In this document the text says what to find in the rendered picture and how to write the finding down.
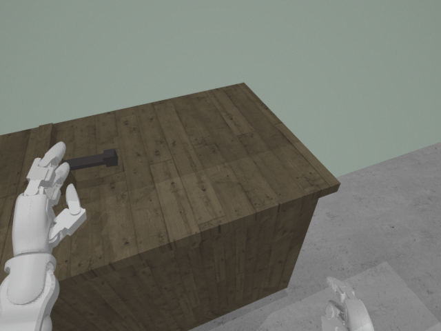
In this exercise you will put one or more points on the counter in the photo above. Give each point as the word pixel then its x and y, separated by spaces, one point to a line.
pixel 205 213

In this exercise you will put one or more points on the left robot forearm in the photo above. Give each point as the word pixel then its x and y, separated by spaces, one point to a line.
pixel 28 293

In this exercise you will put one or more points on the robot right hand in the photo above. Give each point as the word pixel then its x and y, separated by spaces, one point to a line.
pixel 353 316

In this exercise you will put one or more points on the tap lever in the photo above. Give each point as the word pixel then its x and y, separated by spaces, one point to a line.
pixel 108 158

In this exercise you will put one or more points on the robot left hand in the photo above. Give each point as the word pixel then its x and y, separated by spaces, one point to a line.
pixel 33 213

